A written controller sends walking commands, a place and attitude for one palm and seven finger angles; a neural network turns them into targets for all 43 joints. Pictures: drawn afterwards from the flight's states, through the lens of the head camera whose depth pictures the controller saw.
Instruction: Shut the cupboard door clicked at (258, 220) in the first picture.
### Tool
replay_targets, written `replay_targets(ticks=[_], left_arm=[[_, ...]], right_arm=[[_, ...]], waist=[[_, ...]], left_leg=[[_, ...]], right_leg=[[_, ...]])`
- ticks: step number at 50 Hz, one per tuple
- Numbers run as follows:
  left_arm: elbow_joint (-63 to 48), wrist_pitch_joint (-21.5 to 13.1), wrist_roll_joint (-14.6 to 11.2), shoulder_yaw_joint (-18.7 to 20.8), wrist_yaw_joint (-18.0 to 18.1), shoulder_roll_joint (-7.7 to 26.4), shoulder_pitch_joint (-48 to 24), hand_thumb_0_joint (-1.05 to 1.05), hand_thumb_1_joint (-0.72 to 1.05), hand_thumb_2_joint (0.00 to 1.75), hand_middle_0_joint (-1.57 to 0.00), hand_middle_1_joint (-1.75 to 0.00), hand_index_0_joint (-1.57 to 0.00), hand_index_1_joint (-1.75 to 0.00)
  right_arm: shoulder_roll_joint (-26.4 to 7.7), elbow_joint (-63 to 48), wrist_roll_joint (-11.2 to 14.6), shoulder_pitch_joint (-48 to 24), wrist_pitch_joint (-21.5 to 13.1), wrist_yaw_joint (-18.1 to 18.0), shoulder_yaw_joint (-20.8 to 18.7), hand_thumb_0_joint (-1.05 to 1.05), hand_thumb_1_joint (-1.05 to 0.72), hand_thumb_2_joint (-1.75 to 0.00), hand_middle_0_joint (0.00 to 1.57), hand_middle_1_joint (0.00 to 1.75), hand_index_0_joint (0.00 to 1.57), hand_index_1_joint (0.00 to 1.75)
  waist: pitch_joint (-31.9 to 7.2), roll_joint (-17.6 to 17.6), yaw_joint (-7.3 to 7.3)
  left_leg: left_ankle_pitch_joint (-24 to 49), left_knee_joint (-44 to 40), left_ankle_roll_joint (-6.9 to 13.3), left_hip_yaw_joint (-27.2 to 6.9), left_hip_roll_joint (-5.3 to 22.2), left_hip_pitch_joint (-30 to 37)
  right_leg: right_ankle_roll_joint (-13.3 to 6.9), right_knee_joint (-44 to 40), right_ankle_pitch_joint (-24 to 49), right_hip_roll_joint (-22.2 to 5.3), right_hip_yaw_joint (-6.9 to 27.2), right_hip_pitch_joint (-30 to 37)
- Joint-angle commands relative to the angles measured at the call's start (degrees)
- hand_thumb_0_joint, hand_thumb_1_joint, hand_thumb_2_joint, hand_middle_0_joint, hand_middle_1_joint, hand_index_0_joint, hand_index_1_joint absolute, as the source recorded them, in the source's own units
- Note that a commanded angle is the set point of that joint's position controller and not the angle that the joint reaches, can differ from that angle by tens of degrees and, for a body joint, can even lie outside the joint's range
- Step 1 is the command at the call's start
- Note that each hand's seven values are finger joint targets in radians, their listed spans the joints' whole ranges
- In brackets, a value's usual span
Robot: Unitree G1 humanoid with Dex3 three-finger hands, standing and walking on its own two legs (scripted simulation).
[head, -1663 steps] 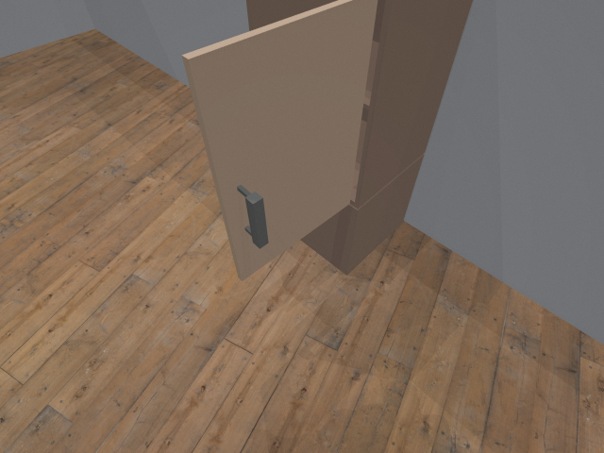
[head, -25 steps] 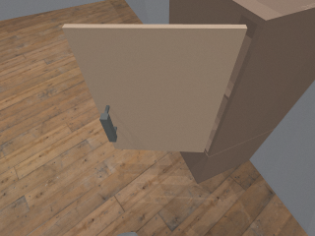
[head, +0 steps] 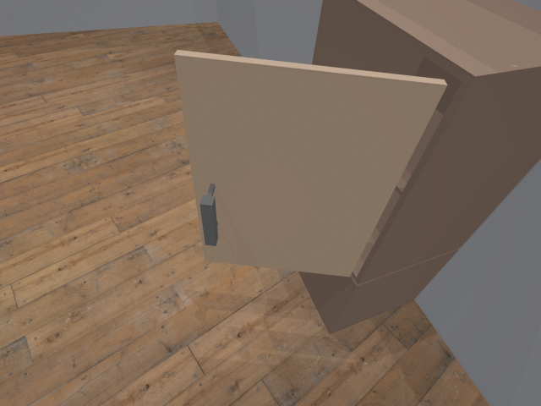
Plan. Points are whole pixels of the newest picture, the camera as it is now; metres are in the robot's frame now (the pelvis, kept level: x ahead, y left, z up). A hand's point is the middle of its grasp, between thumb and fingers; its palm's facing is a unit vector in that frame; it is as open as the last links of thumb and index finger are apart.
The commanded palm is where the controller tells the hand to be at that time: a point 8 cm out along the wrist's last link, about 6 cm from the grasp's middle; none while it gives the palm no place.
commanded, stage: come to a stop and stand still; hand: left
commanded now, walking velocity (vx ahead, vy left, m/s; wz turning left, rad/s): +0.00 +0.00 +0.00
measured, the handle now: (211, 214) +0.51 +0.17 -0.10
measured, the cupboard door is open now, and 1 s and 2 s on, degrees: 64 64 64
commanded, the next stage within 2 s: look again from close up in 0.42 s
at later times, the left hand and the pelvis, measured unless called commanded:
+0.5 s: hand out of the picture -0.03 +0.19 -0.18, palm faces +0.02 -0.99 -0.15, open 7.4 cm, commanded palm none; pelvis +0.00 +0.03 +0.00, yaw -1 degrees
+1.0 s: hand out of the picture -0.02 +0.19 -0.18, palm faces +0.01 -0.98 -0.20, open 7.4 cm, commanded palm none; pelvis -0.03 +0.02 +0.00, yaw +0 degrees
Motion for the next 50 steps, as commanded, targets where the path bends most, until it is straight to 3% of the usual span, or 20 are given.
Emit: replay_targets(ticks=[1,6,13,18,24,25,26,27,28,29,30,31,33,36,38,41,45,50], left_arm=[[-0.84,-1.2,0.07,0.17,0.1,3.91,2.67,0.0,0.9,0.9,-0.2,-0.3,-0.2,-0.3],[0.6,-1.34,0.19,-0.19,0.09,3.19,4.18,0.0,0.9,0.9,-0.2,-0.3,-0.2,-0.3],[1.88,-1.33,0.34,-0.51,0.28,2.21,6.03,0.0,0.9,0.9,-0.2,-0.3,-0.2,-0.3],[2.3,-1.64,0.19,-0.6,0.53,2.02,7.17,0.0,0.9,0.9,-0.2,-0.3,-0.2,-0.3],[2.53,-1.68,0.09,-0.62,0.81,1.43,7.61,0.0,0.9,0.9,-0.2,-0.3,-0.2,-0.3],[2.62,-1.71,0.05,-0.64,0.85,1.25,7.83,0.0,0.9,0.9,-0.2,-0.3,-0.2,-0.3],[2.94,-3.78,1.04,-1.99,2.93,3.34,7.75,0.0,0.9,0.9,-0.2,-0.3,-0.2,-0.3],[1.75,-4.8,0.76,-1.26,2.58,5.77,9.52,0.0,0.9,0.9,-0.2,-0.3,-0.2,-0.3],[1.03,-4.39,0.62,-1.04,2.06,4.49,9.8,0.0,0.9,0.9,-0.2,-0.3,-0.2,-0.3],[1.41,-4.41,0.37,-1.37,1.88,3.72,9.83,0.0,0.9,0.9,-0.2,-0.3,-0.2,-0.3],[1.19,-4.28,0.16,-1.6,1.8,3.07,9.23,0.0,0.9,0.9,-0.2,-0.3,-0.2,-0.3],[0.54,-4.07,0.17,-1.49,1.75,2.59,8.77,0.0,0.9,0.9,-0.2,-0.3,-0.2,-0.3],[-0.25,-3.73,0.26,-1.49,1.65,2.45,7.25,0.0,0.9,0.9,-0.2,-0.3,-0.2,-0.3],[-1.1,-3.36,0.34,-1.62,1.38,2.63,6.04,0.0,0.9,0.9,-0.2,-0.3,-0.2,-0.3],[-1.79,-3.3,0.46,-1.49,1.22,3.36,5.84,0.0,0.9,0.9,-0.2,-0.3,-0.2,-0.3],[-2.35,-3.27,0.42,-1.46,1.06,4.05,6.08,0.0,0.9,0.9,-0.2,-0.3,-0.2,-0.3],[-3.15,-3.38,0.34,-1.26,0.85,4.96,6.08,0.0,0.9,0.9,-0.2,-0.3,-0.2,-0.3],[-3.62,-3.4,0.32,-1.22,0.66,5.49,6.15,0.0,0.9,0.9,-0.2,-0.3,-0.2,-0.3]], right_arm=[[-7.39,-1.82,0.31,2.4,-1.25,-0.09,-0.87,0.0,-0.9,-0.9,0.2,0.3,0.2,0.3],[-7.65,-1.33,0.35,3.7,-1.73,-0.2,-0.9,0.0,-0.9,-0.9,0.2,0.3,0.2,0.3],[-6.83,-0.5,0.54,5.71,-2.02,-0.41,-0.91,0.0,-0.9,-0.9,0.2,0.3,0.2,0.3],[-5.88,0.29,0.66,7.32,-2.4,-0.54,-0.83,0.0,-0.9,-0.9,0.2,0.3,0.2,0.3],[-4.72,1.25,0.71,8.79,-2.48,-0.66,-0.74,0.0,-0.9,-0.9,0.2,0.3,0.2,0.3],[-4.6,1.36,0.65,8.93,-2.49,-0.68,-0.76,0.0,-0.9,-0.9,0.2,0.3,0.2,0.3],[-7.96,-2.6,1.19,4.67,-3.34,0.39,-0.12,0.0,-0.9,-0.9,0.2,0.3,0.2,0.3],[-6.14,-4.26,0.73,4.23,-3.67,0.58,0.28,0.0,-0.9,-0.9,0.2,0.3,0.2,0.3],[-4.05,-3.18,0.32,8.28,-4.25,0.2,-0.35,0.0,-0.9,-0.9,0.2,0.3,0.2,0.3],[-4.86,-2.92,0.17,9.58,-4.42,-0.13,-0.33,0.0,-0.9,-0.9,0.2,0.3,0.2,0.3],[-5.62,-3.16,0.4,9.61,-4.21,-0.28,-0.47,0.0,-0.9,-0.9,0.2,0.3,0.2,0.3],[-6.01,-3.74,0.5,9.38,-4.01,-0.32,-0.8,0.0,-0.9,-0.9,0.2,0.3,0.2,0.3],[-6.17,-4.22,0.36,8.46,-3.67,-0.29,-0.83,0.0,-0.9,-0.9,0.2,0.3,0.2,0.3],[-6.21,-4.95,0.36,6.52,-3.01,0.24,-0.94,0.0,-0.9,-0.9,0.2,0.3,0.2,0.3],[-6.0,-5.16,0.28,5.97,-2.77,0.57,-0.86,0.0,-0.9,-0.9,0.2,0.3,0.2,0.3],[-6.71,-5.29,0.25,5.63,-2.63,0.77,-1.03,0.0,-0.9,-0.9,0.2,0.3,0.2,0.3],[-7.1,-5.31,0.24,5.29,-2.7,0.88,-1.02,0.0,-0.9,-0.9,0.2,0.3,0.2,0.3],[-7.3,-4.89,0.28,4.87,-2.46,1.03,-1.04,0.0,-0.9,-0.9,0.2,0.3,0.2,0.3]], waist=[[2.59,5.8,-0.89],[1.87,4.83,-1.05],[4.23,3.18,-1.05],[1.8,2.7,-1.2],[2.72,1.44,-1.42],[2.49,1.7,-1.37],[3.0,10.25,-1.38],[3.06,10.18,-1.33],[-1.98,11.71,-2.37],[-6.97,9.16,-1.74],[-8.85,6.38,-2.12],[-9.13,4.41,-2.25],[-4.56,0.33,-2.06],[2.6,-0.21,-2.12],[4.92,0.92,-2.04],[5.05,0.5,-2.04],[2.81,0.95,-2.01],[3.49,0.93,-2.04]], left_leg=[[3.37,-10.55,0.76,-6.51,5.71,-4.18],[1.78,-12.44,0.92,-7.05,6.05,-3.1],[1.55,-13.54,1.1,-7.14,5.96,-3.94],[8.22,-11.38,1.23,-5.77,5.4,-1.14],[10.62,-10.47,1.23,-5.16,5.2,-0.99],[10.76,-10.3,1.28,-5.06,5.15,-0.69],[27.06,-0.38,-0.19,-3.64,6.33,-4.38],[28.4,0.42,-0.74,-3.99,3.57,-4.57],[27.59,-1.09,-1.08,-4.38,3.71,-2.22],[31.28,0.26,0.04,-5.71,5.04,-0.77],[31.7,0.76,0.84,-6.2,5.82,0.63],[30.76,0.77,1.26,-6.2,5.97,1.12],[24.91,0.14,1.79,-6.42,5.5,-2.24],[9.4,-3.55,1.95,-6.73,4.36,-6.57],[4.55,-5.05,1.82,-6.71,3.75,-8.31],[0.0,-6.3,1.84,-6.74,3.56,-8.37],[0.42,-5.86,1.6,-5.64,3.26,-6.72],[-1.11,-6.1,1.32,-5.17,3.04,-6.79]], right_leg=[[-1.76,-5.38,4.45,-3.38,4.24,0.01],[-1.25,-4.98,5.19,-3.48,3.73,-0.09],[-0.85,-4.68,5.81,-3.69,3.76,-1.03],[-0.82,-4.84,7.85,-4.25,3.85,-0.56],[-0.9,-4.71,8.13,-4.26,4.05,-1.09],[-0.93,-4.71,8.13,-4.3,4.07,-1.19],[-1.21,-2.16,13.67,-6.01,4.62,-3.7],[-1.79,-0.72,23.83,-6.79,3.9,-2.83],[-2.69,3.71,19.88,-6.46,3.75,-0.74],[-2.68,4.22,15.8,-5.49,3.06,0.71],[-2.58,3.93,13.42,-4.89,2.39,0.85],[-2.41,3.96,12.1,-4.58,2.05,0.24],[-2.3,3.64,10.55,-4.61,2.24,-1.71],[-2.16,1.29,4.33,-4.63,3.75,-5.91],[-2.32,0.59,1.93,-4.48,4.05,-6.96],[-2.39,-0.45,-0.03,-4.14,4.8,-7.55],[-2.32,-1.7,-0.29,-4.5,5.44,-6.92],[-2.42,-3.72,-2.82,-4.77,6.23,-7.9]])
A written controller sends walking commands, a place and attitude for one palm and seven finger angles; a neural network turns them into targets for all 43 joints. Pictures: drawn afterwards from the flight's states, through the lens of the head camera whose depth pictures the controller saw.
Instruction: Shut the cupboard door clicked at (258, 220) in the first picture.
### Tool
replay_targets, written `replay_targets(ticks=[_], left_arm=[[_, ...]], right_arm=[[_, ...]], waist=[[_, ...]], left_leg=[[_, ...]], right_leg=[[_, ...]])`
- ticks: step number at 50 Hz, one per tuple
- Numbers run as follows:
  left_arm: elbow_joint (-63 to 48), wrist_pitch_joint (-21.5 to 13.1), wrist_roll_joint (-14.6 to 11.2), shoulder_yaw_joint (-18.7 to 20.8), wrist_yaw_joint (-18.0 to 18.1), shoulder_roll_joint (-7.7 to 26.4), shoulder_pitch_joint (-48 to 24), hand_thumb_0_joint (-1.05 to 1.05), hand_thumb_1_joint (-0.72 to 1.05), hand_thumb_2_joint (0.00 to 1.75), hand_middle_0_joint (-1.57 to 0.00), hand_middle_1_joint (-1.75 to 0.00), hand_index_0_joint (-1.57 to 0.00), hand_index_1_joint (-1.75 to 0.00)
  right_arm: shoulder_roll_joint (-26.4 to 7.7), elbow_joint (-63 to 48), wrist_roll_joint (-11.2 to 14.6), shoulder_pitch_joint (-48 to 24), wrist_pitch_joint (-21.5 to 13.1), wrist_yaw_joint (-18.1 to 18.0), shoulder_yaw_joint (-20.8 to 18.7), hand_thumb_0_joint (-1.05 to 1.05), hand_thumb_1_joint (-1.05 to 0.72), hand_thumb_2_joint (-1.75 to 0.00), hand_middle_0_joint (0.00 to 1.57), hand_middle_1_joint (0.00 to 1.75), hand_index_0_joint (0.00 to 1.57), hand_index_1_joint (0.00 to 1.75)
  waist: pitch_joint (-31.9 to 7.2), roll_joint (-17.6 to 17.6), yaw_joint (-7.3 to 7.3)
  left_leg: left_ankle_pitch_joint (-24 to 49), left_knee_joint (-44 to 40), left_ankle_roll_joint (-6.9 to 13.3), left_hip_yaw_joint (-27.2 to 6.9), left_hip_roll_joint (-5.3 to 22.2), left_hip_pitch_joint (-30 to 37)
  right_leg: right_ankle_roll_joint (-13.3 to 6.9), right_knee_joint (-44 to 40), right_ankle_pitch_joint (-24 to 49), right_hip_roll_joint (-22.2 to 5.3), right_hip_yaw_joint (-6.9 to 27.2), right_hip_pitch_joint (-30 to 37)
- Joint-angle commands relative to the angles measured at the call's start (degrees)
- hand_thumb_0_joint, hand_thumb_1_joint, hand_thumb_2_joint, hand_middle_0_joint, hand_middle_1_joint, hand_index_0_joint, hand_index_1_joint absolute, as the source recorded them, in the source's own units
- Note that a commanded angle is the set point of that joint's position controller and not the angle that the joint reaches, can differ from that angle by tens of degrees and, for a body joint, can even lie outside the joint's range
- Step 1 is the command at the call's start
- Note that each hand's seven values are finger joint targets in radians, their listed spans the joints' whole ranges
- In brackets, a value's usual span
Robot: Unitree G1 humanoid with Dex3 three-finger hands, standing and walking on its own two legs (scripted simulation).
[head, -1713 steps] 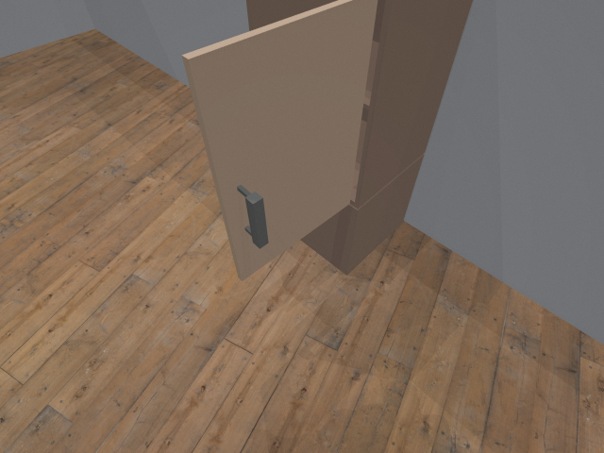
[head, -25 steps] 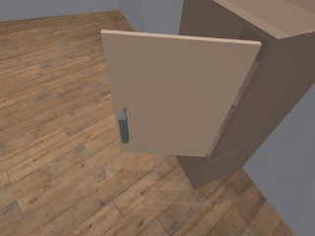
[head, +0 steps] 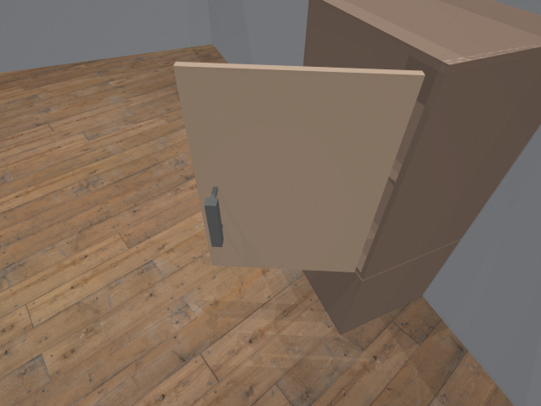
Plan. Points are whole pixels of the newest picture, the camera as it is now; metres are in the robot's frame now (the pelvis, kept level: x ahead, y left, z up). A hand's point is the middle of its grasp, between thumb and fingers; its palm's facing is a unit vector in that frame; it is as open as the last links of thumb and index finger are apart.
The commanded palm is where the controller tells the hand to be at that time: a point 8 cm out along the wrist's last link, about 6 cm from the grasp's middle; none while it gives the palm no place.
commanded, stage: shuffle to correct the standing spot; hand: left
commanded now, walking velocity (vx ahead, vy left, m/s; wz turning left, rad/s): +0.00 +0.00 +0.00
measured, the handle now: (216, 216) +0.54 +0.16 -0.10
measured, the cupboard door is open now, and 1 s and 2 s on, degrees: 64 64 64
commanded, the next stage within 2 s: come to a stop and stand still in 0.56 s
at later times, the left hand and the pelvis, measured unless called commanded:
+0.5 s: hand out of the picture -0.02 +0.15 -0.18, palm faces +0.06 -0.99 -0.14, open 7.4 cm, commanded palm none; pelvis +0.03 -0.01 -0.01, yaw +0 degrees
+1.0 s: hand out of the picture +0.14 +0.18 -0.19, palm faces +0.07 -0.97 -0.23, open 7.3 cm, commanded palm none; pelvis +0.10 -0.01 -0.01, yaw +2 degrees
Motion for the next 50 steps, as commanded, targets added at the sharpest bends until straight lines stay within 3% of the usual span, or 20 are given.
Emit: replay_targets(ticks=[1,10,22,27,30,32,33,34,35,36,37,38,40,43,44,45,46,47,48,50], left_arm=[[-2.5,-0.98,-0.12,1.13,0.28,6.58,2.89,0.0,0.9,0.9,-0.2,-0.3,-0.2,-0.3],[-1.77,-0.16,0.38,1.86,-0.33,5.63,6.31,0.0,0.9,0.9,-0.2,-0.3,-0.2,-0.3],[-1.12,-1.41,0.48,2.49,-1.11,2.63,10.32,0.0,0.9,0.9,-0.2,-0.3,-0.2,-0.3],[0.71,-2.19,0.2,3.06,-0.67,3.63,13.49,0.0,0.9,0.9,-0.2,-0.3,-0.2,-0.3],[1.79,-2.26,0.16,3.93,-0.23,5.51,15.55,0.0,0.9,0.9,-0.2,-0.3,-0.2,-0.3],[1.71,-2.12,0.24,4.03,-0.05,5.24,14.69,0.0,0.9,0.9,-0.2,-0.3,-0.2,-0.3],[1.35,-1.91,0.25,3.95,-0.08,4.63,12.9,0.0,0.9,0.9,-0.2,-0.3,-0.2,-0.3],[0.66,-1.78,0.22,3.5,-0.17,3.19,10.87,0.0,0.9,0.9,-0.2,-0.3,-0.2,-0.3],[-0.46,-1.88,0.11,2.94,-0.04,1.2,8.56,0.0,0.9,0.9,-0.2,-0.3,-0.2,-0.3],[-2.3,-1.81,-0.1,2.36,0.31,0.45,4.19,0.0,0.9,0.9,-0.2,-0.3,-0.2,-0.3],[-3.2,-1.36,0.01,2.7,0.57,1.55,1.19,0.0,0.9,0.9,-0.2,-0.3,-0.2,-0.3],[-3.58,-1.05,0.02,3.02,0.55,1.07,-0.53,0.0,0.9,0.9,-0.2,-0.3,-0.2,-0.3],[-3.59,-0.63,-0.2,3.04,0.04,-0.82,-0.13,0.0,0.9,0.9,-0.2,-0.3,-0.2,-0.3],[-0.79,-0.29,-0.23,3.54,-0.46,0.35,9.62,0.0,0.9,0.9,-0.2,-0.3,-0.2,-0.3],[-0.42,-0.49,-0.13,3.98,-0.18,3.16,11.19,0.0,0.9,0.9,-0.2,-0.3,-0.2,-0.3],[-0.55,-0.55,-0.21,4.13,0.05,5.48,10.17,0.0,0.9,0.9,-0.2,-0.3,-0.2,-0.3],[-0.97,-0.34,-0.38,4.19,-0.01,7.21,8.2,0.0,0.9,0.9,-0.2,-0.3,-0.2,-0.3],[-2.07,-0.21,-0.35,3.99,0.09,7.26,6.32,0.0,0.9,0.9,-0.2,-0.3,-0.2,-0.3],[-2.92,-0.22,-0.08,4.03,0.36,7.28,3.8,0.0,0.9,0.9,-0.2,-0.3,-0.2,-0.3],[-3.97,-0.01,0.12,3.85,0.73,6.53,0.12,0.0,0.9,0.9,-0.2,-0.3,-0.2,-0.3]], right_arm=[[-5.78,-2.22,0.21,1.73,-0.66,0.05,-0.96,0.0,-0.9,-0.9,0.2,0.3,0.2,0.3],[-5.22,-0.78,-0.45,3.26,0.33,0.29,-1.28,0.0,-0.9,-0.9,0.2,0.3,0.2,0.3],[-4.19,0.1,0.0,6.53,-1.22,-0.16,-1.89,0.0,-0.9,-0.9,0.2,0.3,0.2,0.3],[-1.47,-0.25,0.14,5.89,-2.16,-0.36,-1.44,0.0,-0.9,-0.9,0.2,0.3,0.2,0.3],[0.38,-0.7,0.02,4.79,-2.43,-0.22,-1.18,0.0,-0.9,-0.9,0.2,0.3,0.2,0.3],[0.84,-0.43,0.03,4.74,-2.49,-0.26,-1.25,0.0,-0.9,-0.9,0.2,0.3,0.2,0.3],[0.58,0.46,0.08,6.29,-2.7,-0.3,-1.24,0.0,-0.9,-0.9,0.2,0.3,0.2,0.3],[-1.25,2.4,-0.03,9.93,-2.94,-0.57,-1.48,0.0,-0.9,-0.9,0.2,0.3,0.2,0.3],[-4.35,4.76,-0.24,15.98,-2.95,-1.43,-2.18,0.0,-0.9,-0.9,0.2,0.3,0.2,0.3],[-5.57,6.46,-0.48,20.11,-2.53,-2.17,-2.03,0.0,-0.9,-0.9,0.2,0.3,0.2,0.3],[-5.13,7.22,-0.72,20.22,-1.8,-2.57,-1.3,0.0,-0.9,-0.9,0.2,0.3,0.2,0.3],[-4.3,6.3,-1.03,18.2,-1.45,-2.68,-1.18,0.0,-0.9,-0.9,0.2,0.3,0.2,0.3],[-4.51,3.69,-1.01,11.19,-1.32,-2.71,-1.02,0.0,-0.9,-0.9,0.2,0.3,0.2,0.3],[-5.15,1.11,0.5,4.91,-1.26,-2.67,-1.56,0.0,-0.9,-0.9,0.2,0.3,0.2,0.3],[-4.12,0.85,0.8,5.7,-1.11,-2.44,-1.97,0.0,-0.9,-0.9,0.2,0.3,0.2,0.3],[-2.63,0.88,1.1,7.2,-0.5,-2.28,-2.13,0.0,-0.9,-0.9,0.2,0.3,0.2,0.3],[-0.52,1.33,1.37,9.12,0.08,-2.13,-2.13,0.0,-0.9,-0.9,0.2,0.3,0.2,0.3],[1.04,1.34,1.18,9.19,0.64,-2.18,-2.11,0.0,-0.9,-0.9,0.2,0.3,0.2,0.3],[2.25,1.46,1.21,9.0,1.11,-2.1,-2.06,0.0,-0.9,-0.9,0.2,0.3,0.2,0.3],[2.08,1.71,1.1,8.95,1.26,-1.76,-1.96,0.0,-0.9,-0.9,0.2,0.3,0.2,0.3]], waist=[[5.17,-0.69,-0.36],[6.46,-1.06,0.25],[9.14,3.01,0.62],[6.12,-5.37,1.16],[3.76,-10.01,1.2],[4.12,-8.24,0.51],[3.57,-5.44,-0.8],[2.89,2.05,-2.44],[0.31,10.26,-4.35],[2.05,16.91,-5.84],[4.47,15.58,-5.67],[6.44,10.08,-5.24],[8.73,8.11,-2.03],[2.71,3.86,2.95],[0.1,0.29,3.09],[-1.34,-4.21,1.98],[-2.03,-5.79,0.71],[-0.07,-6.12,0.11],[0.19,-11.45,-0.48],[0.27,-14.76,-0.9]], left_leg=[[-3.09,-8.21,-0.35,-6.6,4.98,-3.41],[-19.24,-7.83,0.25,-7.1,5.02,-8.13],[-17.76,-9.28,3.21,-11.31,8.68,-9.55],[-2.65,2.59,1.5,-2.68,4.03,-10.09],[-4.69,9.71,0.25,2.18,1.3,-12.29],[-3.54,7.35,0.3,2.59,1.48,-9.45],[1.65,3.71,0.6,1.55,2.38,-4.47],[15.48,0.56,1.61,-2.2,5.77,4.15],[38.95,-0.02,4.92,-10.66,13.67,13.98],[63.94,-2.38,9.37,-17.0,20.34,20.02],[72.95,-0.75,11.65,-16.47,21.83,21.66],[68.89,-0.68,11.22,-14.26,21.29,17.81],[58.68,-2.08,7.95,-9.11,17.18,8.66],[40.46,2.99,2.33,-3.08,10.24,0.75],[27.9,5.69,0.52,-2.56,7.77,-2.39],[10.4,8.72,-1.0,-1.44,4.24,-5.82],[-6.77,10.09,-1.58,-0.74,1.88,-5.9],[-14.18,11.07,-1.57,-0.33,1.36,-4.61],[-15.84,12.58,-1.78,-0.36,2.36,-4.33],[-13.43,7.84,-1.85,-1.04,3.01,-3.41]], right_leg=[[-3.67,-8.18,-3.71,-2.71,4.94,-3.54],[-4.34,-7.81,-19.2,-1.57,5.02,-4.87],[-5.81,-0.79,-9.5,0.69,2.05,-4.6],[-7.54,-3.68,1.11,-3.37,7.08,1.83],[-10.01,-4.88,9.34,-7.71,11.18,6.02],[-10.28,-3.31,12.74,-7.12,9.65,4.75],[-9.14,0.22,14.71,-5.03,6.34,1.89],[-6.88,7.97,18.55,-1.42,0.77,-3.43],[-4.15,17.75,12.97,2.19,-4.12,-11.63],[-3.0,25.44,-14.42,3.74,-4.57,-21.72],[-3.38,27.57,-22.56,2.13,-1.74,-25.86],[-3.67,25.52,-21.86,0.65,-1.05,-24.64],[-3.29,15.8,-14.39,-0.32,-2.47,-16.24],[-2.26,-1.64,14.2,1.67,-4.81,3.37],[-3.78,-0.29,27.92,-1.87,-0.35,8.6],[-8.19,2.01,40.73,-8.53,7.36,9.87],[-12.12,0.23,45.6,-14.28,9.58,7.62],[-13.53,-1.72,47.04,-15.42,9.16,4.53],[-14.12,-2.6,45.0,-15.26,9.65,2.55],[-13.25,-1.52,42.29,-13.5,7.57,1.42]])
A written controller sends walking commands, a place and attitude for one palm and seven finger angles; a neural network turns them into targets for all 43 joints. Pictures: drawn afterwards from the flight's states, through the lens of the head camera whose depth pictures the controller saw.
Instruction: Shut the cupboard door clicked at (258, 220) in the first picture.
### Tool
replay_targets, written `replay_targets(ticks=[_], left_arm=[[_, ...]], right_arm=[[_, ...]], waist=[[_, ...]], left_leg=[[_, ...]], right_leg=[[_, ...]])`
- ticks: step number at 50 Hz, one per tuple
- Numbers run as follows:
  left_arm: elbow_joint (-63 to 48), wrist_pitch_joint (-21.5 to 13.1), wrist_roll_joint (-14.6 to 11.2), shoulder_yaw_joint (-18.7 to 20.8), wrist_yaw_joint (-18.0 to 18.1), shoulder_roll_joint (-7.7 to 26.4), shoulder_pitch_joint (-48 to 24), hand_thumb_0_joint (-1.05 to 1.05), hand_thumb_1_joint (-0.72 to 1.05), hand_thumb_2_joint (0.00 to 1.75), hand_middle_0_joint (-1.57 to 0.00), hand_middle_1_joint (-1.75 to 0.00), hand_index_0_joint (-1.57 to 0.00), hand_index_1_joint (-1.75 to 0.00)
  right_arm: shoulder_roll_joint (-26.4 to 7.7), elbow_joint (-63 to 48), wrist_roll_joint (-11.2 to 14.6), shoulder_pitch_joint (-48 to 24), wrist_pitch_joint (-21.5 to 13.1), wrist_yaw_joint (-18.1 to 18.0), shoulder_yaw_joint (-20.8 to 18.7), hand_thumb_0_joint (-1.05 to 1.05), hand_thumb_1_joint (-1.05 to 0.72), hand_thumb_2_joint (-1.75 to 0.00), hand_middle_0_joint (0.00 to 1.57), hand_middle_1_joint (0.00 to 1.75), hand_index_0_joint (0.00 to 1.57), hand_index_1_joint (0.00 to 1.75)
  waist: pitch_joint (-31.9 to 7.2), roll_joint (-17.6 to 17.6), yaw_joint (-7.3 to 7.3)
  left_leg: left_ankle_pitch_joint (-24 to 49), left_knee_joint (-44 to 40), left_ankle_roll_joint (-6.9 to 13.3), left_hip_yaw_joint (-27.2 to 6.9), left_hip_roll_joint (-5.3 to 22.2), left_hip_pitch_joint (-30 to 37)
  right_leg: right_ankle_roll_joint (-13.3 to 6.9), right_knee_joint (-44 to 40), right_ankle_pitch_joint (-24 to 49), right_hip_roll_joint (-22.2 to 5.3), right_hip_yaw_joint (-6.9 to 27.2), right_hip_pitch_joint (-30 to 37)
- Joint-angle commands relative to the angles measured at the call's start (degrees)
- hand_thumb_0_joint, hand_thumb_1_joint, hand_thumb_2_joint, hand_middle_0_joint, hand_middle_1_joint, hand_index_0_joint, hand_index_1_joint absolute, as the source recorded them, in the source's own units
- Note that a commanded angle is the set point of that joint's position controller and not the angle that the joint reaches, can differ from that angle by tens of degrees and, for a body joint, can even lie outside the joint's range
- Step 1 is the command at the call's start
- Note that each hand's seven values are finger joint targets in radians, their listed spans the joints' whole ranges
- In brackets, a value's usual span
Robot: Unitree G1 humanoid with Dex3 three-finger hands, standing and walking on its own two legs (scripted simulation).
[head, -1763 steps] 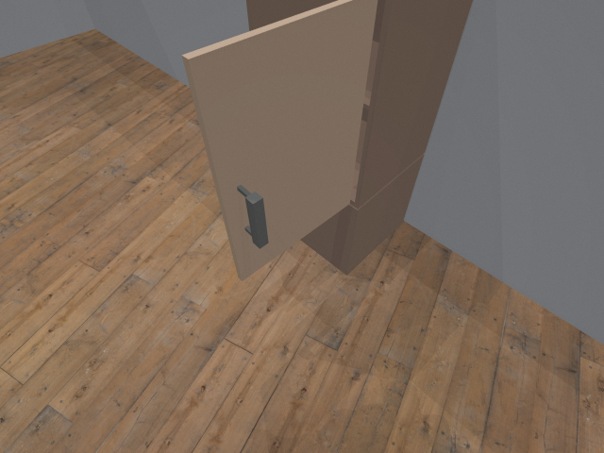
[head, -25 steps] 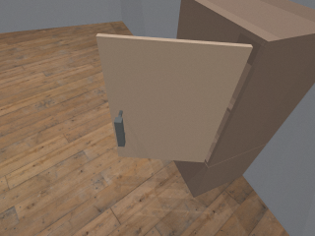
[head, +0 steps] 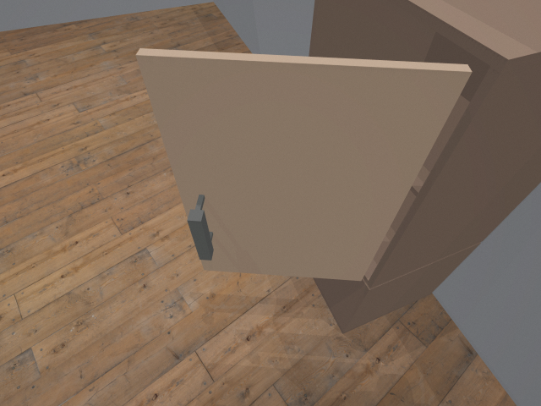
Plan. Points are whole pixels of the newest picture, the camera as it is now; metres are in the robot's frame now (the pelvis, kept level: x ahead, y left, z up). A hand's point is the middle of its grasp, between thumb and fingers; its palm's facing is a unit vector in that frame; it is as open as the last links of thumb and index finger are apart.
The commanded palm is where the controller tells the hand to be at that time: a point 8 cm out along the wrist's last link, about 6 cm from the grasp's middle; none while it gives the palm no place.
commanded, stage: come to a stop and stand still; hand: left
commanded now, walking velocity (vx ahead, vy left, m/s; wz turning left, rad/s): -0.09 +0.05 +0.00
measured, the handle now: (203, 227) +0.45 +0.16 -0.08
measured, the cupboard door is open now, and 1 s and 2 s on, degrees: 64 64 64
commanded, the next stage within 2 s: look again from close up in 1.12 s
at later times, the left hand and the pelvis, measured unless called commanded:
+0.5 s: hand out of the picture +0.01 +0.19 -0.14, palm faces -0.02 -0.96 -0.27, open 7.3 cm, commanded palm none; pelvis -0.03 +0.01 +0.01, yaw -3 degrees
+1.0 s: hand out of the picture +0.01 +0.15 -0.15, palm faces +0.00 -0.97 -0.25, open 7.3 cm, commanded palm none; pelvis -0.01 -0.03 +0.02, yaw -1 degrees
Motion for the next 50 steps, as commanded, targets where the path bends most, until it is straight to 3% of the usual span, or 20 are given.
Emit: replay_targets(ticks=[1,2,3,4,5,6,7,8,9,10,11,12,14,17,20,29,32,36,42,50], left_arm=[[-2.2,0.29,-0.04,0.76,0.71,5.65,3.25,0.0,0.9,0.9,-0.2,-0.3,-0.2,-0.3],[-2.82,0.59,-0.36,0.79,0.77,4.97,2.07,0.0,0.9,0.9,-0.2,-0.3,-0.2,-0.3],[-4.01,0.98,-0.74,0.81,0.56,3.85,1.88,0.0,0.9,0.9,-0.2,-0.3,-0.2,-0.3],[-4.88,1.37,-0.65,0.52,0.46,2.37,0.42,0.0,0.9,0.9,-0.2,-0.3,-0.2,-0.3],[-4.38,1.62,-0.34,0.48,0.59,2.15,-0.57,0.0,0.9,0.9,-0.2,-0.3,-0.2,-0.3],[-3.98,1.8,-0.23,0.49,0.53,2.34,0.27,0.0,0.9,0.9,-0.2,-0.3,-0.2,-0.3],[-3.71,1.75,-0.13,0.39,0.37,1.89,1.28,0.0,0.9,0.9,-0.2,-0.3,-0.2,-0.3],[-3.34,1.65,-0.06,0.41,0.23,1.96,2.11,0.0,0.9,0.9,-0.2,-0.3,-0.2,-0.3],[0.44,0.77,-0.34,0.13,2.16,5.75,9.61,0.0,0.9,0.9,-0.2,-0.3,-0.2,-0.3],[-2.36,0.19,-0.2,0.47,1.64,7.53,6.25,0.0,0.9,0.9,-0.2,-0.3,-0.2,-0.3],[-2.6,0.07,-0.29,0.32,1.24,6.97,3.78,0.0,0.9,0.9,-0.2,-0.3,-0.2,-0.3],[-2.72,-0.4,-0.35,-0.31,0.96,6.2,1.43,0.0,0.9,0.9,-0.2,-0.3,-0.2,-0.3],[-3.62,0.29,-0.07,-0.6,0.62,4.14,1.01,0.0,0.9,0.9,-0.2,-0.3,-0.2,-0.3],[-2.67,0.32,-0.01,-1.16,0.0,3.88,0.78,0.0,0.9,0.9,-0.2,-0.3,-0.2,-0.3],[-1.69,0.04,-0.12,-1.28,-0.24,4.62,1.88,0.0,0.9,0.9,-0.2,-0.3,-0.2,-0.3],[0.07,-0.65,-0.37,-1.21,-0.41,5.95,2.98,0.0,0.9,0.9,-0.2,-0.3,-0.2,-0.3],[0.79,-0.97,-0.49,-1.24,-0.41,5.89,3.21,0.0,0.9,0.9,-0.2,-0.3,-0.2,-0.3],[1.91,-1.39,-0.54,-1.2,-0.29,5.85,3.37,0.0,0.9,0.9,-0.2,-0.3,-0.2,-0.3],[3.53,-1.63,-0.64,-1.26,-0.13,5.48,3.61,0.0,0.9,0.9,-0.2,-0.3,-0.2,-0.3],[4.37,-1.52,-0.62,-1.19,0.01,5.53,2.9,0.0,0.9,0.9,-0.2,-0.3,-0.2,-0.3]], right_arm=[[-1.46,-1.36,0.31,7.07,-0.17,0.54,-0.61,0.0,-0.9,-0.9,0.2,0.3,0.2,0.3],[-1.73,-0.46,0.18,7.95,-0.6,0.66,-0.65,0.0,-0.9,-0.9,0.2,0.3,0.2,0.3],[-4.11,-0.85,-0.44,7.28,-0.99,0.63,-0.91,0.0,-0.9,-0.9,0.2,0.3,0.2,0.3],[-5.45,-1.86,-0.79,4.55,-1.21,0.69,-0.98,0.0,-0.9,-0.9,0.2,0.3,0.2,0.3],[-5.02,-2.09,-1.01,1.0,-1.29,0.61,-0.67,0.0,-0.9,-0.9,0.2,0.3,0.2,0.3],[-4.99,-2.8,-1.01,-0.47,-1.42,0.49,-0.52,0.0,-0.9,-0.9,0.2,0.3,0.2,0.3],[-4.98,-3.32,-1.05,-0.72,-1.57,0.34,-0.51,0.0,-0.9,-0.9,0.2,0.3,0.2,0.3],[-5.56,-3.57,-0.97,-0.91,-1.57,0.31,-0.7,0.0,-0.9,-0.9,0.2,0.3,0.2,0.3],[-11.04,-7.43,0.42,-5.63,-1.73,0.69,-1.99,0.0,-0.9,-0.9,0.2,0.3,0.2,0.3],[-6.64,-9.57,-0.25,-2.62,-1.5,0.99,-1.6,0.0,-0.9,-0.9,0.2,0.3,0.2,0.3],[-4.91,-8.64,-0.31,0.24,-1.52,0.92,-1.06,0.0,-0.9,-0.9,0.2,0.3,0.2,0.3],[-4.41,-8.25,-0.71,2.11,-1.34,1.2,-0.65,0.0,-0.9,-0.9,0.2,0.3,0.2,0.3],[-6.64,-9.22,-1.07,1.97,-1.7,1.44,-0.75,0.0,-0.9,-0.9,0.2,0.3,0.2,0.3],[-7.58,-10.4,-1.13,-0.29,-1.85,1.33,-0.26,0.0,-0.9,-0.9,0.2,0.3,0.2,0.3],[-8.72,-10.14,-1.07,0.18,-1.96,1.6,0.05,0.0,-0.9,-0.9,0.2,0.3,0.2,0.3],[-8.01,-7.15,-1.11,2.91,-1.74,1.91,1.13,0.0,-0.9,-0.9,0.2,0.3,0.2,0.3],[-7.27,-5.76,-1.04,3.63,-1.93,1.84,1.46,0.0,-0.9,-0.9,0.2,0.3,0.2,0.3],[-6.94,-4.09,-0.98,4.42,-2.16,1.77,1.61,0.0,-0.9,-0.9,0.2,0.3,0.2,0.3],[-5.83,-1.76,-0.83,4.93,-2.32,1.42,1.9,0.0,-0.9,-0.9,0.2,0.3,0.2,0.3],[-5.46,-0.04,-0.91,5.42,-1.97,1.28,1.8,0.0,-0.9,-0.9,0.2,0.3,0.2,0.3]], waist=[[-5.38,-14.74,-0.33],[-5.81,-9.15,-0.72],[-6.35,-1.38,0.02],[-3.99,7.69,0.71],[-1.33,10.91,1.45],[-1.09,9.45,1.98],[-0.81,6.8,2.55],[-1.7,5.19,2.74],[-6.91,8.46,4.4],[-8.18,4.09,1.68],[-8.67,5.04,0.07],[-8.49,2.16,-0.62],[-4.61,4.01,0.19],[1.96,2.14,1.17],[3.33,-1.55,1.08],[1.38,-3.63,0.25],[-0.42,-2.4,0.16],[-1.95,-4.04,0.21],[-2.07,-1.24,0.64],[-0.99,-2.25,0.57]], left_leg=[[6.63,-8.08,-0.28,0.03,0.76,-2.99],[17.73,-13.95,-0.08,-0.4,1.74,0.13],[29.75,-14.98,1.22,-3.85,5.34,1.7],[41.71,-17.13,3.07,-7.26,9.53,-1.42],[47.13,-17.92,4.73,-7.18,10.98,-4.06],[48.38,-17.5,5.66,-6.97,11.11,-4.44],[48.1,-16.76,5.73,-6.32,10.43,-3.65],[44.73,-15.95,5.16,-5.73,9.69,-2.98],[50.84,-2.7,1.96,-1.92,9.68,0.84],[28.54,-3.37,0.31,-1.26,4.03,-2.52],[21.31,-8.75,0.1,-1.38,3.2,-0.77],[19.62,-11.02,0.86,-2.85,4.2,-1.29],[21.86,-16.04,2.27,-6.12,6.91,-3.61],[15.73,-20.14,3.16,-6.75,6.75,-7.33],[7.73,-21.82,2.87,-6.16,5.31,-7.24],[7.76,-20.72,2.25,-3.12,2.96,-2.92],[10.32,-20.62,2.04,-2.73,3.17,-1.13],[13.04,-19.68,1.65,-2.33,3.13,-0.76],[16.45,-20.08,1.09,-2.12,3.88,-0.73],[15.86,-19.71,0.64,-1.79,3.86,-0.64]], right_leg=[[-9.03,-7.81,40.93,-13.11,12.51,8.29],[-6.93,-5.16,35.28,-10.32,10.33,7.33],[-3.48,-2.53,26.12,-5.93,7.24,4.84],[-0.61,-0.77,15.56,-2.28,4.43,4.66],[0.05,1.33,6.45,-1.05,3.9,5.84],[-0.19,1.97,1.68,-0.74,4.83,6.25],[-0.51,0.06,1.73,-0.87,5.13,6.16],[-0.49,-2.33,4.72,-1.07,5.32,6.89],[-1.35,-6.69,18.22,-4.28,7.56,6.27],[-3.8,-6.69,22.4,-6.87,12.63,6.92],[-4.87,-5.44,23.85,-8.36,13.57,5.82],[-4.12,-5.48,18.55,-6.26,10.45,6.04],[-2.22,-4.48,7.22,-1.71,7.02,4.41],[-1.66,-6.76,3.46,-0.94,6.84,3.57],[-1.81,-10.12,2.24,-1.76,9.09,3.34],[-2.12,-15.37,-3.43,-3.73,12.35,2.69],[-2.42,-15.47,-0.91,-4.07,12.19,3.76],[-2.67,-14.89,4.19,-4.75,12.17,6.1],[-2.77,-13.63,11.79,-4.98,10.59,8.67],[-2.88,-14.79,11.0,-5.18,10.73,8.41]])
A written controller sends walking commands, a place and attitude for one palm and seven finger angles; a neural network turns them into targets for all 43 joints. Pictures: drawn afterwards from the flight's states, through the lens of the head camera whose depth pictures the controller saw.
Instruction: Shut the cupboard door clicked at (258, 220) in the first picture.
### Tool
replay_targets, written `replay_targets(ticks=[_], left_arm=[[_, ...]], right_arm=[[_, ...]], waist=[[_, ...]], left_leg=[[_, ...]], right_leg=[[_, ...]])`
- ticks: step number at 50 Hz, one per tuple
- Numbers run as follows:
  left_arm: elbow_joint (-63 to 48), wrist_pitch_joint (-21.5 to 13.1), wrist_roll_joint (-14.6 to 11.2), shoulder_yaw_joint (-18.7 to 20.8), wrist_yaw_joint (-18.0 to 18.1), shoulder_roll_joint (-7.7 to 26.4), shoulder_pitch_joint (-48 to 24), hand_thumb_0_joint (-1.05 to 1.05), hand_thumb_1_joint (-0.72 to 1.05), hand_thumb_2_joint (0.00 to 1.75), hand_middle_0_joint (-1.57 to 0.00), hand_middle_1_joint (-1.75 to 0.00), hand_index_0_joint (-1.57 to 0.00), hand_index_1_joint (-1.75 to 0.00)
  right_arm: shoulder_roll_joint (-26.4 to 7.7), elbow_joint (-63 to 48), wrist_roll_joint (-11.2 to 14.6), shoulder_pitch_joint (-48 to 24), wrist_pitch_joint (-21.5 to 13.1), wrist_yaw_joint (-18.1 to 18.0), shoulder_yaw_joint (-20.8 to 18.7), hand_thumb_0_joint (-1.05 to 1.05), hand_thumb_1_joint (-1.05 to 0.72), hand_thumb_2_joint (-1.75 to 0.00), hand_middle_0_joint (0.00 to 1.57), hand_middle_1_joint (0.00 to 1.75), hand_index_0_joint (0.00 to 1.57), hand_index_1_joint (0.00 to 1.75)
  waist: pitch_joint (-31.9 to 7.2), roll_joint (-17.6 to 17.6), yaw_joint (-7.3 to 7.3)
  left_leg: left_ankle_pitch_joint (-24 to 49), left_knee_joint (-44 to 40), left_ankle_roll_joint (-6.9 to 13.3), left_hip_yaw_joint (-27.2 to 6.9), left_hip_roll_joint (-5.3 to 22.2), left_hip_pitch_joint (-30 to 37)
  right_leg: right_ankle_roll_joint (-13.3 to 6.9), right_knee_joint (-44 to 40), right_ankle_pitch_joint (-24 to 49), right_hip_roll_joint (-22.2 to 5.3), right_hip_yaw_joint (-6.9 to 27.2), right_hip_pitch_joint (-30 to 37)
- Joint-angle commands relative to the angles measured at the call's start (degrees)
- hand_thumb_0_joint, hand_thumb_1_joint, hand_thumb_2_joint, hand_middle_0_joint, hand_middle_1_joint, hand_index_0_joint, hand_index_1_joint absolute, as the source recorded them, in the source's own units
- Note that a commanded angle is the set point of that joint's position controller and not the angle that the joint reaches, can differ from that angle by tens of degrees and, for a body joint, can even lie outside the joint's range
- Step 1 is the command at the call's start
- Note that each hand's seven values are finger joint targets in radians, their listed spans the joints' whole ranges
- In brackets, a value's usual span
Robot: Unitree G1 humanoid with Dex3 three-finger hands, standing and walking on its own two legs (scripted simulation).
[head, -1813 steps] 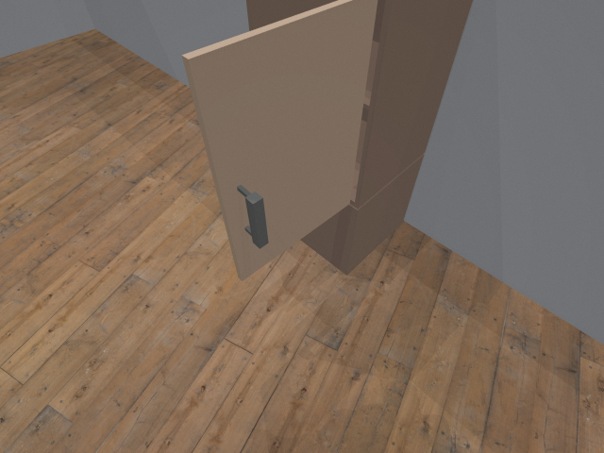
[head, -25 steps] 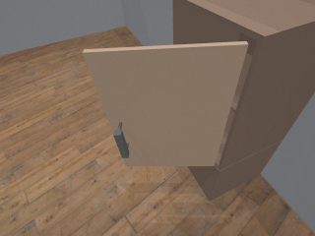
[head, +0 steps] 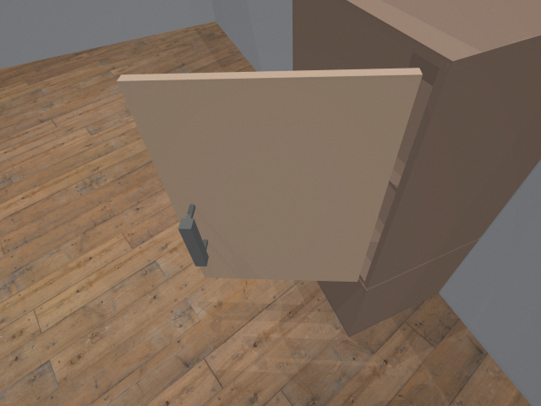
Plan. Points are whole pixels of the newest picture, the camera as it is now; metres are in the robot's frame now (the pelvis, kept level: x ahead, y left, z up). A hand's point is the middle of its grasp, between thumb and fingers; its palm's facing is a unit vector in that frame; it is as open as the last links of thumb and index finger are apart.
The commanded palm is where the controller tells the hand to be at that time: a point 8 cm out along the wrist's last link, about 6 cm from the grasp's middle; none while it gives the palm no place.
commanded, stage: come to a stop and stand still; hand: left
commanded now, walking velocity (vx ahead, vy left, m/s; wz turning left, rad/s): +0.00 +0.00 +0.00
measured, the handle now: (196, 235) +0.46 +0.20 -0.10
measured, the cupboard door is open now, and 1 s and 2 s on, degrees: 64 64 64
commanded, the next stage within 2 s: look again from close up in 0.12 s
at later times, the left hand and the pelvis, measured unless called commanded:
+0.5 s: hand out of the picture +0.02 +0.18 -0.17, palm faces +0.04 -0.97 -0.23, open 7.3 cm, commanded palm none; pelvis +0.01 +0.00 +0.00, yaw +0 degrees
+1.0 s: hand (153, 346) +0.21 +0.20 -0.03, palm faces +0.20 -0.98 -0.05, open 7.1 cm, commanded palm +0.10 +0.24 -0.07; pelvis -0.02 +0.02 -0.02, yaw +2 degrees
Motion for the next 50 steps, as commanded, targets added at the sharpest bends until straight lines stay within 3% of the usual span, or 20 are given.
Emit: replay_targets(ticks=[1,4,9,15,23,26,38,39,40,41,42,43,44,46,47,48,50], left_arm=[[-1.74,-0.96,-0.1,1.14,0.39,7.08,2.67,0.0,0.9,0.9,-0.2,-0.3,-0.2,-0.3],[-1.87,-0.94,-0.05,1.27,0.4,7.35,2.43,0.0,0.9,0.9,-0.2,-0.3,-0.2,-0.3],[-1.91,-0.93,0.0,1.36,0.38,7.47,2.23,0.0,0.9,0.9,-0.2,-0.3,-0.2,-0.3],[-1.99,-0.98,-0.03,1.48,0.42,7.35,2.19,0.0,0.9,0.9,-0.2,-0.3,-0.2,-0.3],[-2.04,-0.7,0.03,1.46,0.36,6.98,2.34,0.0,0.9,0.9,-0.2,-0.3,-0.2,-0.3],[-1.92,-0.78,0.01,1.5,0.36,7.18,2.64,0.0,0.9,0.9,-0.2,-0.3,-0.2,-0.3],[-1.68,-0.61,0.06,1.45,0.38,6.43,2.95,0.0,0.9,0.9,-0.2,-0.3,-0.2,-0.3],[1.04,-1.55,0.16,1.44,2.76,7.6,11.41,0.0,0.9,0.9,-0.2,-0.3,-0.2,-0.3],[-88.42,-18.47,-8.53,21.01,1.24,39.71,-41.21,0.0,0.9,0.9,-0.2,-0.3,-0.2,-0.3],[-69.62,-12.37,-7.84,1.88,1.56,11.86,-3.57,0.0,0.9,0.9,-0.22,-0.32,-0.22,-0.32],[-69.34,-9.81,-10.21,4.14,3.95,11.53,-4.09,0.0,0.9,0.9,-0.24,-0.34,-0.24,-0.34],[-53.62,-4.65,-10.16,-3.8,3.17,-4.42,10.31,0.0,0.9,0.9,-0.25,-0.36,-0.25,-0.36],[-59.36,-6.98,-11.19,-0.76,3.75,1.42,-2.07,0.0,0.9,0.9,-0.27,-0.38,-0.27,-0.38],[-50.52,-13.24,-10.29,3.69,1.37,3.05,1.0,0.0,0.9,0.9,-0.31,-0.42,-0.31,-0.42],[-44.69,-16.44,-10.86,6.65,-0.79,3.45,8.39,0.0,0.9,0.9,-0.33,-0.44,-0.33,-0.44],[-42.93,-20.41,-12.18,5.42,-3.73,0.24,14.45,0.0,0.9,0.9,-0.35,-0.46,-0.35,-0.46],[-45.16,-29.49,-14.65,6.31,-10.46,-1.12,22.06,0.0,0.9,0.9,-0.38,-0.5,-0.38,-0.5]], right_arm=[[-3.42,-0.77,0.15,4.93,-0.58,0.0,-0.47,0.0,-0.9,-0.9,0.2,0.3,0.2,0.3],[-3.35,-0.65,0.17,4.53,-0.54,-0.06,-0.5,0.0,-0.9,-0.9,0.2,0.3,0.2,0.3],[-3.38,-0.61,0.15,4.5,-0.55,-0.03,-0.59,0.0,-0.9,-0.9,0.2,0.3,0.2,0.3],[-3.51,-0.59,0.18,4.07,-0.74,-0.24,-0.66,0.0,-0.9,-0.9,0.2,0.3,0.2,0.3],[-3.34,-0.29,0.14,3.91,-0.6,-0.26,-0.64,0.0,-0.9,-0.9,0.2,0.3,0.2,0.3],[-3.43,-0.31,0.17,3.79,-0.68,-0.23,-0.74,0.0,-0.9,-0.9,0.2,0.3,0.2,0.3],[-2.85,0.29,0.24,4.29,-0.77,-0.38,-0.65,0.0,-0.9,-0.9,0.2,0.3,0.2,0.3],[-5.93,-3.65,0.97,-3.72,-1.38,0.31,-1.64,0.0,-0.9,-0.9,0.2,0.3,0.2,0.3],[-18.94,-20.86,-0.19,1.08,-13.15,-7.69,-3.86,0.0,-0.9,-0.9,0.2,0.3,0.2,0.3],[-9.76,-21.36,2.11,-6.7,-15.78,-6.02,-0.47,0.0,-0.9,-0.9,0.2,0.3,0.2,0.3],[-11.82,-19.64,2.7,-7.51,-17.26,-5.26,-0.41,0.0,-0.9,-0.9,0.2,0.3,0.2,0.3],[-8.4,-18.64,3.42,-7.65,-18.41,-4.18,-0.48,0.0,-0.9,-0.9,0.2,0.3,0.2,0.3],[-11.81,-21.19,3.8,-6.94,-19.5,-3.69,-1.7,0.0,-0.9,-0.9,0.2,0.3,0.2,0.3],[-12.41,-24.03,2.26,-6.31,-20.35,-2.9,-3.55,0.0,-0.9,-0.9,0.2,0.3,0.2,0.3],[-12.09,-26.2,1.94,-7.14,-20.62,-2.15,-4.12,0.0,-0.9,-0.9,0.2,0.3,0.2,0.3],[-11.33,-28.54,1.42,-7.36,-20.99,-1.13,-4.25,0.0,-0.9,-0.9,0.2,0.3,0.2,0.3],[-11.15,-32.42,0.87,-8.69,-21.13,1.03,-5.21,0.0,-0.9,-0.9,0.2,0.3,0.2,0.3]], waist=[[0.5,-3.95,-0.02],[0.81,-2.95,0.07],[0.36,-4.17,0.09],[-0.28,-2.81,0.18],[1.36,-3.08,0.38],[0.17,-3.36,0.41],[1.39,-3.02,0.56],[-3.22,-6.84,3.97],[-24.69,-5.52,-6.44],[-29.12,14.58,-0.49],[-25.36,12.42,1.59],[-13.57,3.67,-0.63],[-2.85,-2.93,-3.19],[4.52,-16.89,-3.37],[5.19,-17.87,-0.53],[2.02,-21.74,1.26],[-6.12,-22.9,4.04]], left_leg=[[5.49,-4.68,2.15,-3.67,4.15,-5.74],[5.72,-4.61,2.01,-3.54,4.15,-5.91],[5.53,-4.76,1.99,-3.41,4.16,-5.66],[8.05,-5.15,1.94,-3.65,4.74,-4.92],[6.28,-5.58,2.06,-3.81,4.49,-5.54],[6.48,-5.37,2.07,-3.65,4.49,-4.93],[7.35,-5.84,2.22,-4.07,4.59,-5.93],[8.78,7.8,0.85,-0.67,5.95,-8.3],[19.25,6.47,3.23,1.34,3.53,9.41],[24.79,4.6,4.05,1.62,-2.39,0.32],[22.94,3.99,1.62,-0.96,-1.64,-0.05],[17.88,2.08,1.9,-2.48,-0.46,-7.3],[9.23,3.69,2.07,-5.34,-0.65,-12.45],[-0.59,8.62,2.46,-5.87,-1.78,-22.38],[-1.85,11.47,1.97,-5.54,-2.55,-26.38],[-2.36,14.88,1.38,-5.24,-3.01,-29.88],[-2.16,20.83,0.38,-4.15,-3.79,-35.34]], right_leg=[[-1.31,-6.38,6.5,-6.41,8.33,4.52],[-1.26,-6.54,7.28,-6.46,8.36,4.87],[-1.11,-7.08,6.53,-6.41,8.21,5.27],[-1.16,-5.75,11.18,-6.12,7.56,6.32],[-0.9,-6.93,6.83,-5.87,7.5,5.36],[-0.93,-6.94,7.27,-6.08,7.49,5.99],[-0.81,-6.18,8.25,-5.89,6.73,6.21],[1.13,-2.75,36.5,-9.05,9.37,9.31],[1.88,0.13,25.75,-4.1,9.95,9.08],[0.07,2.21,20.05,-0.01,5.88,10.67],[-0.47,1.38,14.52,-0.08,4.16,10.56],[0.88,0.03,10.27,-0.96,1.47,5.86],[1.93,-0.77,3.22,-1.51,2.55,-0.97],[2.99,0.4,-11.47,-1.53,1.5,-12.75],[2.35,1.93,-15.44,-2.2,2.6,-13.79],[2.14,5.1,-17.64,-2.54,3.58,-14.13],[1.31,12.69,-12.87,-2.49,4.33,-12.81]])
